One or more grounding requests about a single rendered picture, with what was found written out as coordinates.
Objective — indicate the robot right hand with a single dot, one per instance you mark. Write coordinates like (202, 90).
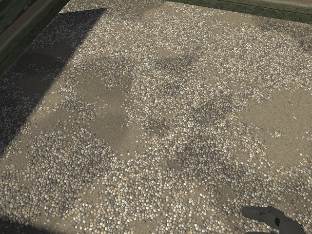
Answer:
(273, 218)

